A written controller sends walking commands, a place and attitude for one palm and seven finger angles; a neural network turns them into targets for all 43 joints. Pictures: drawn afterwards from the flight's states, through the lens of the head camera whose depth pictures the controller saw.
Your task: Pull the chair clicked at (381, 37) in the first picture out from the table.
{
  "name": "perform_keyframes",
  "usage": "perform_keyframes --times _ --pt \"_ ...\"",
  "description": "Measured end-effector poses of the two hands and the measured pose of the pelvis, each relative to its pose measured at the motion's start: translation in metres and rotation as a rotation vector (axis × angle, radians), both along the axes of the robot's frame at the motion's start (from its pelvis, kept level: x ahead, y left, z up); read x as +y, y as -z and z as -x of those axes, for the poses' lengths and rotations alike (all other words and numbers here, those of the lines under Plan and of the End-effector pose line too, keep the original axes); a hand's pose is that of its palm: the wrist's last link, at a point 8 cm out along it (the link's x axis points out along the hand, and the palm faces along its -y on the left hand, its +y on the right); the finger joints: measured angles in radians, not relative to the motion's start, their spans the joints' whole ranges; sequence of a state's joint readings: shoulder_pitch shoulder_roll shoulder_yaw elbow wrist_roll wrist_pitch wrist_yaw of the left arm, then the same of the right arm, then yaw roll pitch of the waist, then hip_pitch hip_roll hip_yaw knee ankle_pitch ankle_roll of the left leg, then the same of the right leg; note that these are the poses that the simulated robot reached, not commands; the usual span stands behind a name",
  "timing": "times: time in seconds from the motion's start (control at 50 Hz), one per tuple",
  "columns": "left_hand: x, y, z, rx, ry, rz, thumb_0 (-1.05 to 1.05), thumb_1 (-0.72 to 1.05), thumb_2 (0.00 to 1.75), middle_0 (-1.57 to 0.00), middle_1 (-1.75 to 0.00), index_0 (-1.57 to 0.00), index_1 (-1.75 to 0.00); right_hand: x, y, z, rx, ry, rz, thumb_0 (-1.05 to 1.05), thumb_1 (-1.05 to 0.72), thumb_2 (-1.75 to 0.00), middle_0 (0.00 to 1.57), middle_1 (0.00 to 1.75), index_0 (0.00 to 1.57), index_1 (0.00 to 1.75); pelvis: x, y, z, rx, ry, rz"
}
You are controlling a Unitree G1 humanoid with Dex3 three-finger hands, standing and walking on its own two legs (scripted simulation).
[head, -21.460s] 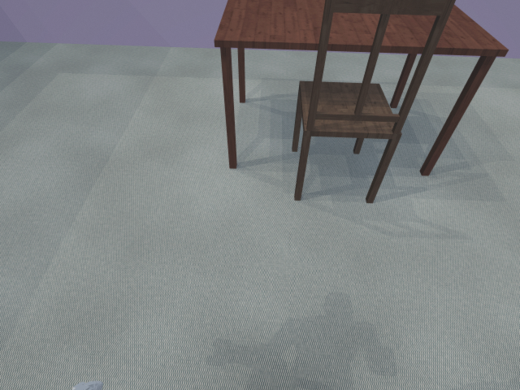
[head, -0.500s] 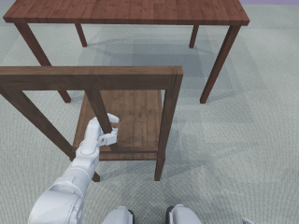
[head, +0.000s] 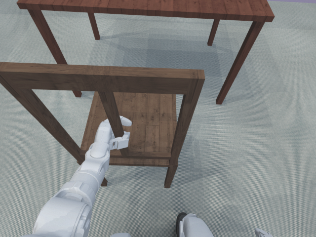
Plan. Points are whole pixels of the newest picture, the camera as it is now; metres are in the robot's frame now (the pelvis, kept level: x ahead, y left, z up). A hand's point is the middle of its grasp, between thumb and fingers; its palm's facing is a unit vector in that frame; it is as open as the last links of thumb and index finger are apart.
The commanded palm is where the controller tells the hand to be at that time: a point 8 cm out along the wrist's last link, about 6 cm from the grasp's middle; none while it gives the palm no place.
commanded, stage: step backward, pulling the chair out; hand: left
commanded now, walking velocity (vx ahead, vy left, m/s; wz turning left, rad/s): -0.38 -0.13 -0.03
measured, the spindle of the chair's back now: (117, 129) +0.39 +0.13 -0.04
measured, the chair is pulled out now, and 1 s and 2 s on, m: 0.43 0.60 0.69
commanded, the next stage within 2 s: stop walking, hand still on the chair in 0.82 s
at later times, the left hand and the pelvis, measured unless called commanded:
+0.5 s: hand (120, 156) +0.32 +0.11 -0.06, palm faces +0.00 -0.98 -0.18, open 5.8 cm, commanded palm +0.32 +0.16 -0.05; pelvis -0.07 -0.02 +0.00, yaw -2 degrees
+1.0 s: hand (113, 200) +0.21 +0.12 -0.05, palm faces +0.00 -0.99 -0.17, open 5.8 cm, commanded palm +0.19 +0.17 -0.03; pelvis -0.16 -0.01 +0.01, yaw -3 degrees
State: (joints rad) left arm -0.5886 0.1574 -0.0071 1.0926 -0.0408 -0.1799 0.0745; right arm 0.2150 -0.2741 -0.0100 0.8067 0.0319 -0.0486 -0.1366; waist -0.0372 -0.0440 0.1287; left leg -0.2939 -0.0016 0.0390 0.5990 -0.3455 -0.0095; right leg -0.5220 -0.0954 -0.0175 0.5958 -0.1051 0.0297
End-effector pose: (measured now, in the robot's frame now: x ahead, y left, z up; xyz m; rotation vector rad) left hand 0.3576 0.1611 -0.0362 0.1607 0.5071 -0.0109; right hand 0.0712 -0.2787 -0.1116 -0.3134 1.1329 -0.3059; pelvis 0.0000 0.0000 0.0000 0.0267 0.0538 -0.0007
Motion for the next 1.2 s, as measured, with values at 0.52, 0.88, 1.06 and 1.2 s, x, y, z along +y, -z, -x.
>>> perform_keyframes --times 0.52,0.88,1.06,1.2 --pt "0.003 -0.001 0.062 -0.013 -0.054 -0.026 0.1 0.61 0.79 -0.36 -1.26 -0.49 -1.45 0.011 0.016 0.079 0.005 0.048 -0.112 0.0 -0.91 -0.89 0.2 0.3 0.2 0.3 -0.017 0.0 0.069 -0.013 0.031 0.053" --pt "0.012 -0.003 0.142 0.04 -0.029 0.009 0.11 0.65 0.76 -0.28 -1.27 -0.49 -1.45 0.022 -0.003 0.144 0.001 0.012 -0.081 0.0 -0.91 -0.89 0.2 0.3 0.2 0.3 0.0 -0.009 0.132 -0.021 0.035 0.048" --pt "0.005 -0.003 0.187 0.014 -0.057 -0.029 0.1 0.61 0.78 -0.34 -1.24 -0.49 -1.45 0.021 0.008 0.168 -0.062 0.05 -0.149 0.01 -0.91 -0.89 0.2 0.3 0.2 0.3 -0.014 -0.005 0.167 -0.044 0.046 0.048" --pt "0.0 -0.003 0.227 0.022 -0.049 -0.017 0.09 0.62 0.76 -0.32 -1.27 -0.49 -1.45 0.007 -0.005 0.173 -0.102 0.05 -0.073 0.01 -0.91 -0.89 0.2 0.3 0.2 0.3 -0.008 -0.007 0.173 -0.07 0.053 0.033"
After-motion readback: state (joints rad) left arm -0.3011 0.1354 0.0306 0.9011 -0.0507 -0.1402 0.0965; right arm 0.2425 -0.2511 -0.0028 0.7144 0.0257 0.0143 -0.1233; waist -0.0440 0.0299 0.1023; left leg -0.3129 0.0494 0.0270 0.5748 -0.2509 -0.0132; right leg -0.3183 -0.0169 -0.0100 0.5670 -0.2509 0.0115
